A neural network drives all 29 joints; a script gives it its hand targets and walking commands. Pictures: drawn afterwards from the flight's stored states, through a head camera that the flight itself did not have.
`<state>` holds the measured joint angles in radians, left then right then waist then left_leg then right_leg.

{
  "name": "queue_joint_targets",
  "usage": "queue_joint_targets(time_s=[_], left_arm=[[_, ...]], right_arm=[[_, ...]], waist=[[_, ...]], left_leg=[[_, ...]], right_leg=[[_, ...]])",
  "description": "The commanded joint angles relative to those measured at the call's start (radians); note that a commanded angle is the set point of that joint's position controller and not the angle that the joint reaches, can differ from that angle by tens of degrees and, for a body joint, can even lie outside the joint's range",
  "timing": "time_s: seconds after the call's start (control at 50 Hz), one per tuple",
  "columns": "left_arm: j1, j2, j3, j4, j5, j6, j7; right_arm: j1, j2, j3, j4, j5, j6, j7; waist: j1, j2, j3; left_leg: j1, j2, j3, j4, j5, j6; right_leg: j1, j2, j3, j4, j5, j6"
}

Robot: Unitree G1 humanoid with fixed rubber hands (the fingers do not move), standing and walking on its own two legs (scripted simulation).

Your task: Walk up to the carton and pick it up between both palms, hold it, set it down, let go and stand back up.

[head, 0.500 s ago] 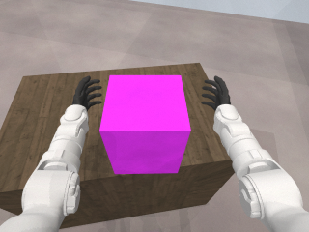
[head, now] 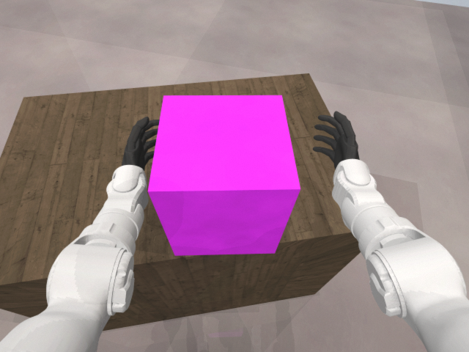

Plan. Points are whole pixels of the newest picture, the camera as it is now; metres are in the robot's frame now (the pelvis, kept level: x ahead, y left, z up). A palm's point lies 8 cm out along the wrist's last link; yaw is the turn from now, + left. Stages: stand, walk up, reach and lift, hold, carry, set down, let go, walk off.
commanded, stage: reach and lift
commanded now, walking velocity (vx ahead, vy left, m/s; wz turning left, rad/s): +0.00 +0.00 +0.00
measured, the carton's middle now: (224, 181) +0.42 +0.06 +0.01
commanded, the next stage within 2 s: none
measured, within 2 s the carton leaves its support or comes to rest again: leaves its support in 1.88 s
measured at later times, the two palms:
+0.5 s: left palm (145, 162) +0.42 +0.20 +0.07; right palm (317, 170) +0.41 -0.10 +0.07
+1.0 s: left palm (148, 170) +0.39 +0.19 +0.08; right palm (329, 174) +0.39 -0.11 +0.08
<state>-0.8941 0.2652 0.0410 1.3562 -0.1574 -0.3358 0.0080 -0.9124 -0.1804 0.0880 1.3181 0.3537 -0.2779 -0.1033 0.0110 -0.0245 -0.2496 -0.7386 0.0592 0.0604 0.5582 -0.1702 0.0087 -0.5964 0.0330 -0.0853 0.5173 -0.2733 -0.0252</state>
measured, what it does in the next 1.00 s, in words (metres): stands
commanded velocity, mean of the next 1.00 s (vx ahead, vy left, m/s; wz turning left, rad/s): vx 0.00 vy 0.00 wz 0.00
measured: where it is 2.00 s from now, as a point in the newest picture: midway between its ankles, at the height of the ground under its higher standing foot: outside the picture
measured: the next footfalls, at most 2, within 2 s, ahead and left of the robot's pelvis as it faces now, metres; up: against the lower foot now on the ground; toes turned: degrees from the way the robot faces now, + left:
none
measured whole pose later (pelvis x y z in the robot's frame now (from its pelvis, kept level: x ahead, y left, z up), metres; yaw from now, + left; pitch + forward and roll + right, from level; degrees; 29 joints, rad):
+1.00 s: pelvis +0.00 +0.00 +0.02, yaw -1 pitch +5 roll +0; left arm -0.74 -0.02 0.55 0.95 0.45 -0.15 -0.04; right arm -0.72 0.15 -0.66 0.96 -0.50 -0.21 -0.06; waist 0.06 -0.08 -0.02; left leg -0.31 0.03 0.10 0.31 -0.09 0.02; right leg -0.20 0.02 -0.05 0.30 -0.19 -0.02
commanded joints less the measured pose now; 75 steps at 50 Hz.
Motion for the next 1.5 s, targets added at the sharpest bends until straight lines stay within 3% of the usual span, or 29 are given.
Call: queue_joint_targets(time_s=[0.0,0.08,0.16,0.24,0.3,0.32,0.36,0.42,0.5,0.72,0.88,1.04,1.26,1.48], left_arm=[[-0.347,0.094,0.034,-0.119,0.031,-0.028,0.001],[-0.355,0.048,0.028,-0.137,0.041,-0.028,0.002],[-0.380,-0.034,0.045,-0.158,0.078,-0.038,-0.004],[-0.383,-0.127,0.121,-0.175,0.198,-0.037,-0.025],[-0.354,-0.221,0.193,-0.209,0.340,-0.003,-0.036],[-0.346,-0.334,0.201,-0.231,0.404,0.015,-0.048],[-0.353,-0.636,0.194,-0.183,0.510,0.024,-0.103],[-0.274,-0.715,0.213,-0.204,0.572,0.030,-0.108],[-0.278,-0.726,0.250,-0.303,0.604,0.070,-0.088],[-0.333,-0.700,0.290,-0.387,0.608,0.110,-0.087],[-0.332,-0.697,0.329,-0.404,0.620,0.163,-0.118],[-0.300,-0.727,0.319,-0.456,0.621,0.196,-0.130],[-0.241,-0.753,0.255,-0.474,0.608,0.171,-0.100],[-0.262,-0.769,0.237,-0.414,0.593,0.125,-0.109]], right_arm=[[-0.313,-0.113,-0.011,-0.083,-0.001,-0.041,-0.001],[-0.324,-0.079,-0.031,-0.109,-0.031,-0.039,0.000],[-0.338,-0.005,-0.095,-0.128,-0.118,-0.034,0.005],[-0.309,0.096,-0.221,-0.147,-0.278,-0.056,0.001],[-0.272,0.207,-0.352,-0.201,-0.462,-0.079,-0.005],[-0.277,0.343,-0.389,-0.228,-0.555,-0.079,0.006],[-0.315,0.668,-0.439,-0.263,-0.728,-0.071,0.085],[-0.256,0.715,-0.466,-0.253,-0.808,-0.073,0.144],[-0.249,0.728,-0.504,-0.271,-0.864,-0.077,0.161],[-0.297,0.769,-0.524,-0.316,-0.893,-0.064,0.154],[-0.287,0.794,-0.511,-0.342,-0.881,-0.004,0.154],[-0.269,0.792,-0.516,-0.377,-0.881,0.002,0.159],[-0.237,0.785,-0.490,-0.354,-0.872,-0.066,0.155],[-0.246,0.826,-0.436,-0.305,-0.867,-0.104,0.135]], waist=[[0.013,0.070,-0.491],[0.010,0.065,-0.464],[-0.001,0.058,-0.436],[-0.020,0.059,-0.414],[-0.028,0.078,-0.404],[-0.022,0.087,-0.376],[-0.016,0.106,-0.364],[-0.005,0.128,-0.335],[0.006,0.087,-0.289],[0.044,0.038,-0.253],[0.058,0.020,-0.166],[0.045,0.037,-0.178],[0.034,0.063,-0.245],[0.035,0.032,-0.261]], left_leg=[[0.586,-0.022,-0.057,0.070,0.452,-0.054],[0.581,-0.018,-0.057,0.058,0.428,-0.050],[0.596,-0.009,-0.058,0.045,0.398,-0.040],[0.616,-0.011,-0.042,0.013,0.401,-0.041],[0.654,-0.025,-0.021,-0.025,0.414,-0.054],[0.675,-0.030,-0.012,-0.038,0.419,-0.052],[0.736,-0.026,-0.001,-0.065,0.462,-0.069],[0.799,-0.017,-0.006,-0.093,0.550,-0.083],[0.835,-0.007,0.006,-0.118,0.606,-0.080],[0.725,-0.029,0.064,-0.183,0.404,-0.021],[0.669,-0.036,0.085,-0.234,0.247,0.017],[0.759,-0.034,0.078,-0.211,0.340,-0.005],[0.819,-0.027,0.058,-0.163,0.542,-0.037],[0.719,-0.033,0.062,-0.180,0.484,-0.021]], right_leg=[[-0.008,-0.016,0.053,-0.060,0.302,0.043],[-0.027,-0.017,0.053,-0.076,0.251,0.036],[-0.053,-0.027,0.050,-0.098,0.177,0.023],[0.022,-0.036,0.047,-0.122,0.213,0.022],[0.121,-0.026,0.028,-0.146,0.283,0.030],[0.134,-0.021,0.016,-0.160,0.298,0.034],[0.174,-0.010,-0.002,-0.182,0.309,0.017],[0.254,0.002,-0.013,-0.208,0.332,0.001],[0.283,0.016,-0.022,-0.239,0.304,0.016],[0.418,-0.025,0.013,-0.246,0.271,0.039],[0.461,-0.044,0.032,-0.248,0.194,0.053],[0.413,-0.020,0.004,-0.258,0.205,0.053],[0.369,0.003,-0.021,-0.257,0.299,0.035],[0.447,-0.017,0.001,-0.234,0.404,0.046]])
